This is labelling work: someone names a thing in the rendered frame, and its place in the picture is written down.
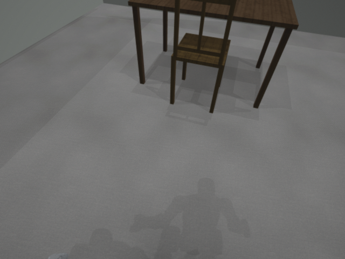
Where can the chair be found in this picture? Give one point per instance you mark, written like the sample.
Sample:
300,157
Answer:
201,50

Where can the table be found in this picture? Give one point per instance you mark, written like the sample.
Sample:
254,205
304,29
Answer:
274,13

